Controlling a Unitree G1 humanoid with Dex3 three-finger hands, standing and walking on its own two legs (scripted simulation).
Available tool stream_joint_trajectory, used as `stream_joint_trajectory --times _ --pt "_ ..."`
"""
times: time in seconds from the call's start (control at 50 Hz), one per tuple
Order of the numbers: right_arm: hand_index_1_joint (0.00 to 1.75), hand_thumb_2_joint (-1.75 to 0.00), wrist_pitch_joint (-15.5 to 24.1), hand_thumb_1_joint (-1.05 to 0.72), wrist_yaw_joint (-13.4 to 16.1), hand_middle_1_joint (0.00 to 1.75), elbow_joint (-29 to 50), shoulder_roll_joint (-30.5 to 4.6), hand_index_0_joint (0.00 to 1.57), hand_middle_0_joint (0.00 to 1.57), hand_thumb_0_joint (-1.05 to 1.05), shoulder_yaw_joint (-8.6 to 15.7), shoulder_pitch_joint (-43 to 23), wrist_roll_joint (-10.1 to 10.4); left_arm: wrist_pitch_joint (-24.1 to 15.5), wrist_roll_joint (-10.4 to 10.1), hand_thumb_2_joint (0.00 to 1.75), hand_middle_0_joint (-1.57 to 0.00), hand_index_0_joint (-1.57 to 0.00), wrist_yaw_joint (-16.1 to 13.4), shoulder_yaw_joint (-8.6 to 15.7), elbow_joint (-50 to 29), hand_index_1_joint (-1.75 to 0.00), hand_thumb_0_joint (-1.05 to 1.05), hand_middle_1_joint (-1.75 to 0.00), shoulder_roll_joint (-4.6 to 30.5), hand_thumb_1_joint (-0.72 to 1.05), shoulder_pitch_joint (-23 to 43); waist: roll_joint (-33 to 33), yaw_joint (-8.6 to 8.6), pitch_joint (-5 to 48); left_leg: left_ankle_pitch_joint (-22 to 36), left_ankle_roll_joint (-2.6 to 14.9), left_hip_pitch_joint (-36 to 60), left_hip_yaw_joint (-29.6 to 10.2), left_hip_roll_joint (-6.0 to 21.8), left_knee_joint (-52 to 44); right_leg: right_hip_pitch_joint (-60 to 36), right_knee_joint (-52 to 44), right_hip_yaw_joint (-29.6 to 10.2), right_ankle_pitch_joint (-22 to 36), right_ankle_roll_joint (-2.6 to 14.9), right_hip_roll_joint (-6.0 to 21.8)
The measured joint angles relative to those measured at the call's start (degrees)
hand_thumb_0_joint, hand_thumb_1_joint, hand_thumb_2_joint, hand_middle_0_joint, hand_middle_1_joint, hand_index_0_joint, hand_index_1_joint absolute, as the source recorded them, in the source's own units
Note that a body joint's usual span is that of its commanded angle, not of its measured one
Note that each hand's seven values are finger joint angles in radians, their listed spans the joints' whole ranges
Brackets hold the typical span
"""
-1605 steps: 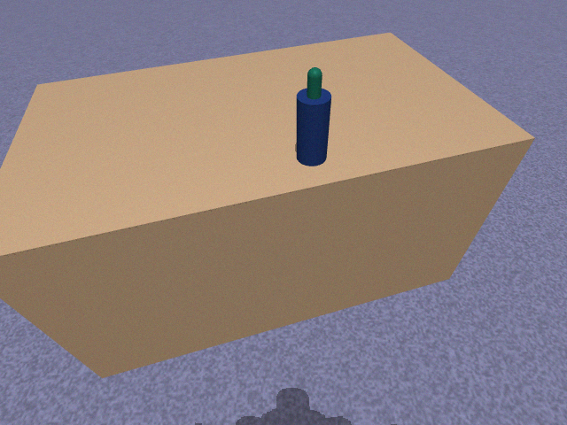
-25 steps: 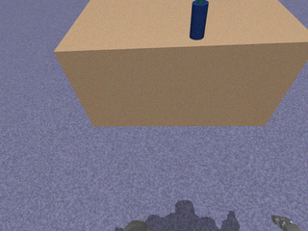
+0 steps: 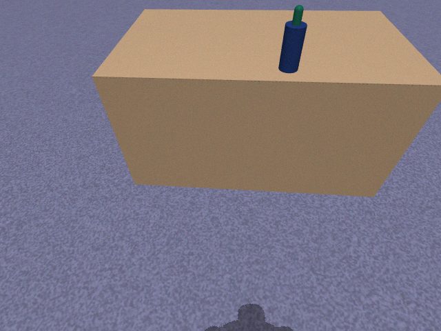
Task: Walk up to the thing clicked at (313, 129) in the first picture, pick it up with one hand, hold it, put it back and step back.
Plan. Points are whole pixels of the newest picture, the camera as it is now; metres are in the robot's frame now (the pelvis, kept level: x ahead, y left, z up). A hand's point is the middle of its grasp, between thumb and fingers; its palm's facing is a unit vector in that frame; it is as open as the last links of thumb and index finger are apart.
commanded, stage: step back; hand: right
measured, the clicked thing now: (293, 39) +1.09 -0.25 +0.05
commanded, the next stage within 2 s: stand in 0.54 s
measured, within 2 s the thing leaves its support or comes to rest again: neither
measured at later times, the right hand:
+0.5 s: hand out of the picture +0.14 -0.24 -0.16, palm faces -0.06 +0.93 -0.35, open 7.4 cm
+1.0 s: hand out of the picture +0.17 -0.24 -0.14, palm faces -0.02 +0.95 -0.32, open 7.4 cm
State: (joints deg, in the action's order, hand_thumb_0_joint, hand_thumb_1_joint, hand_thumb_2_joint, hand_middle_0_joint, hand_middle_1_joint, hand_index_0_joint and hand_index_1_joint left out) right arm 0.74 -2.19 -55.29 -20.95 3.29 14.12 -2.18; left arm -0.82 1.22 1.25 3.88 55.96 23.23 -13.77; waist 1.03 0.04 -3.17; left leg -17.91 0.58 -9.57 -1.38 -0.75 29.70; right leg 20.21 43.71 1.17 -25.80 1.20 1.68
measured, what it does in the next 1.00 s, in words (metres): steps on the spot: right foot, then left foot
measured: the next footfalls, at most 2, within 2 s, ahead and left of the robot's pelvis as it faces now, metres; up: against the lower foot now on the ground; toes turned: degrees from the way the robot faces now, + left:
right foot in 0.06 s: +0.09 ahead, -0.12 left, +0.00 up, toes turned -1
left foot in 0.38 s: +0.11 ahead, +0.15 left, +0.00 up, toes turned +1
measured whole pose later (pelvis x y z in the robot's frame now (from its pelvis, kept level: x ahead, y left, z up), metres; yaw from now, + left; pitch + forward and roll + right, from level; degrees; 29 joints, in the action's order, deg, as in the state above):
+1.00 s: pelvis +0.06 +0.01 +0.01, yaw +0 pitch -3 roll +0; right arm 0.6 -1.1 -64.3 -20.1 0.7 3.0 -0.2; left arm -1.2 0.4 0.5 -0.4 65.1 19.8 -5.1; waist -0.3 -0.5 -3.1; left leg -9.5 -1.5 -7.3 0.5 1.8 19.5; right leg 5.4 19.7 1.4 -11.6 -0.8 1.4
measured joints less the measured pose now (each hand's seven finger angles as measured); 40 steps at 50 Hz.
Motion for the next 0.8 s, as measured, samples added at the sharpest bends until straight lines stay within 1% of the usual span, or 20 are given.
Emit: stream_joint_trajectory --times 0.04,0.08,0.1,0.12,0.16,0.18,0.22,0.28,0.34,0.36,0.38,0.4,0.42,0.44,0.48,0.5,0.54,0.62,0.7,0.8 --pt "0.3 -0.9 -0.43 -0.9 0.0 0.3 0.21 -0.66 0.2 0.21 0.01 0.03 -0.16 0.25 -0.63 0.05 0.9 -0.21 -0.2 -0.08 0.01 0.0 -0.3 0.01 -0.3 -0.39 0.9 0.51 -0.54 0.14 -0.35 -1.38 -0.61 -0.24 -0.01 0.57 1.74 -1.79 -5.88 0.79 3.25 0.06 -0.38" --pt "0.3 -0.9 -1.23 -0.9 0.36 0.3 0.11 -1.61 0.2 0.21 0.01 0.05 -0.54 0.76 -1.55 0.22 0.9 -0.21 -0.2 -0.54 0.0 0.22 -0.3 0.01 -0.3 -1.26 0.9 1.05 -2.43 0.08 -0.87 -4.17 -1.14 -1.23 -0.57 2.11 5.99 -3.72 -10.04 1.92 11.73 0.24 -1.82" --pt "0.3 -0.9 -1.64 -0.9 0.75 0.3 -0.05 -1.89 0.2 0.21 0.01 0.05 -0.68 1.05 -1.89 0.53 0.9 -0.21 -0.2 -0.79 -0.02 0.29 -0.3 0.01 -0.3 -1.87 0.9 1.36 -3.58 0.15 -0.96 -5.34 -0.62 -2.36 -2.05 2.42 9.07 -3.95 -9.66 2.71 11.81 0.49 -2.55" --pt "0.3 -0.9 -2.04 -0.9 1.17 0.3 -0.24 -1.85 0.2 0.21 0.01 0.01 -0.75 1.18 -2.05 0.78 0.9 -0.21 -0.2 -0.93 -0.16 0.24 -0.3 0.0 -0.3 -2.32 0.9 1.57 -3.99 -0.02 -0.73 -7.8 -0.3 -3.93 -3.4 1.68 12.61 -3.91 -9.1 3.08 10.9 0.73 -2.7" --pt "0.3 -0.9 -2.44 -0.9 1.56 0.3 -0.69 -1.5 0.2 0.2 0.01 -0.13 -0.98 1.21 -1.99 0.98 0.9 -0.21 -0.2 -0.91 -0.51 0.06 -0.3 0.0 -0.3 -2.91 0.9 1.94 -3.5 -0.88 -0.44 -11.87 -0.15 -6.8 -3.7 -0.24 18.85 -4.13 -8.7 2.75 9.56 1.23 -1.99" --pt "0.3 -0.9 -2.39 -0.9 1.59 0.3 -0.77 -1.49 0.2 0.2 0.01 -0.25 -1.15 1.26 -1.98 0.91 0.9 -0.21 -0.21 -0.93 -0.67 -0.06 -0.3 0.0 -0.3 -3.25 0.9 2.08 -3.4 -1.13 -0.54 -12.25 -0.14 -7.92 -3.57 -0.7 20.71 -4.58 -9.13 2.64 9.44 1.28 -1.63" --pt "0.3 -0.9 -1.99 -0.9 1.58 0.3 -0.89 -1.67 0.2 0.2 0.01 -0.41 -1.53 1.31 -2.17 0.66 0.9 -0.21 -0.21 -1.03 -1.08 -0.25 -0.3 0.0 -0.3 -3.88 0.9 2.31 -3.71 -1.3 -0.74 -11.31 -0.21 -9.71 -3.68 -0.62 21.7 -5.48 -10.42 2.75 9.67 0.96 -1.21" --pt "0.3 -0.9 -1.67 -0.9 1.56 0.3 -1.05 -1.84 0.2 0.2 0.01 -0.53 -2.27 1.19 -2.35 0.49 0.9 -0.21 -0.21 -1.09 -1.5 -0.21 -0.3 0.0 -0.3 -4.1 0.9 2.85 -3.98 -1.56 -1.2 -9.15 -0.64 -10.71 -3.4 0.6 18.84 -5.88 -10.73 2.7 9.34 0.45 -0.71" --pt "0.3 -0.9 -1.43 -0.9 1.7 0.3 -1.53 -1.64 0.2 0.2 0.01 -0.67 -3.02 1.17 -1.84 0.18 0.9 -0.21 -0.21 -1.27 -1.63 -0.12 -0.3 0.0 -0.3 -3.67 0.9 3.8 -3.7 -1.36 -1.81 -6.27 -0.79 -9.3 -1.54 2.02 11.59 -5.69 -9.23 2.91 8.0 -0.27 0.12" --pt "0.3 -0.9 -1.29 -0.9 1.77 0.3 -1.74 -1.53 0.2 0.2 0.01 -0.7 -3.22 1.15 -1.52 0.0 0.9 -0.21 -0.21 -1.32 -1.66 -0.14 -0.3 0.0 -0.3 -3.42 0.9 4.22 -3.48 -1.22 -1.99 -3.66 -0.73 -8.29 -0.69 2.23 8.37 -5.4 -8.14 3.0 7.25 -0.6 0.49" --pt "0.3 -0.9 -1.12 -0.9 1.85 0.3 -2.02 -1.38 0.2 0.2 0.01 -0.68 -3.44 1.11 -1.14 -0.2 0.9 -0.21 -0.21 -1.38 -1.67 -0.17 -0.3 0.0 -0.3 -3.14 0.9 4.7 -3.15 -1.09 -2.22 1.05 -0.96 -7.37 -0.19 2.11 5.63 -5.01 -6.75 3.04 6.35 -0.99 0.93" --pt "0.3 -0.9 -1.06 -0.9 1.99 0.3 -2.53 -0.81 0.2 0.2 0.01 -0.61 -3.98 1.02 -0.69 -0.36 0.9 -0.21 -0.21 -1.5 -1.53 -0.09 -0.3 0.0 -0.3 -2.69 0.9 5.33 -1.98 -1.21 -2.81 2.65 -1.35 -6.83 0.44 1.33 5.16 -4.76 -5.35 2.46 5.52 -1.42 1.85" --pt "0.3 -0.9 -1.05 -0.9 2.07 0.3 -2.89 -0.22 0.2 0.2 0.01 -0.68 -4.4 0.89 -0.19 -0.59 0.9 -0.21 -0.21 -1.64 -1.4 -0.05 -0.3 0.0 -0.3 -2.31 0.9 5.79 -0.83 -1.5 -3.07 2.39 -1.43 -6.5 1.21 0.68 5.14 -4.48 -4.5 1.68 5.1 -1.69 2.56" --pt "0.3 -0.9 -1.06 -0.9 2.06 0.3 -3.1 0.16 0.2 0.2 0.01 -0.92 -4.71 0.9 0.25 -0.94 0.9 -0.21 -0.21 -1.73 -1.35 -0.01 -0.3 0.0 -0.3 -2.09 0.9 6.07 -0.35 -1.7 -2.88 1.77 -1.35 -6.64 1.68 0.59 5.44 -4.14 -4.22 1.04 5.11 -1.6 2.59" --pt "0.3 -0.9 -1.14 -0.9 1.9 0.3 -3.49 0.66 0.2 0.2 0.01 -1.44 -5.45 1.06 0.87 -1.29 0.9 -0.21 -0.21 -1.8 -1.43 0.46 -0.3 0.0 -0.3 -1.66 0.9 6.65 -0.37 -1.5 -2.36 0.6 -1.08 -7.3 1.58 1.15 6.56 -4.58 -5.06 0.32 4.45 -0.84 1.43" --pt "0.3 -0.9 -1.2 -0.9 1.85 0.3 -3.79 0.89 0.2 0.2 0.01 -1.68 -6.0 1.07 1.02 -1.29 0.9 -0.21 -0.2 -1.8 -1.42 0.85 -0.3 0.0 -0.3 -1.45 0.9 6.99 -0.41 -1.51 -2.23 0.27 -1.04 -7.42 1.54 1.51 6.86 -4.99 -5.94 0.16 5.03 -0.96 0.91" --pt "0.3 -0.9 -1.4 -0.9 1.84 0.3 -4.26 1.29 0.2 0.2 0.01 -2.09 -7.24 1.12 0.93 -1.22 0.9 -0.21 -0.2 -1.72 -1.48 1.59 -0.3 0.0 -0.3 -1.21 0.9 7.38 -0.61 -1.53 -2.05 0.11 -1.15 -7.3 1.49 2.24 6.79 -5.71 -7.55 0.16 6.02 -1.81 0.18" --pt "0.3 -0.9 -0.56 -0.9 1.53 0.3 -5.01 1.84 0.2 0.21 0.01 -2.6 -8.79 1.63 0.55 -0.99 0.9 -0.21 -0.2 -1.19 -2.49 4.07 -0.3 0.0 -0.3 -1.47 0.9 7.61 -0.57 -1.08 -1.26 1.66 -1.39 -5.24 1.32 2.24 3.03 -8.12 -11.94 0.45 7.89 -2.3 0.13" --pt "0.3 -0.9 0.09 -0.9 1.32 0.3 -6.02 1.5 0.2 0.21 0.01 -2.76 -10.3 1.77 0.26 -1.11 0.9 -0.21 -0.2 -0.82 -3.62 6.12 -0.3 0.0 -0.3 -2.6 0.9 7.66 -0.99 -1.08 -0.79 3.49 -1.36 -2.65 1.63 2.13 -1.14 -10.59 -16.09 0.28 9.78 -2.45 0.2" --pt "0.3 -0.9 0.41 -0.9 1.29 0.3 -7.02 1.04 0.2 0.21 0.01 -2.78 -11.49 1.99 -0.08 -1.14 0.9 -0.21 -0.2 -0.69 -4.29 7.73 -0.3 0.0 -0.3 -3.49 0.9 8.14 -1.29 -1.04 -0.56 5.54 -1.44 0.0 1.84 2.01 -5.33 -12.92 -19.73 0.19 11.58 -2.48 0.26"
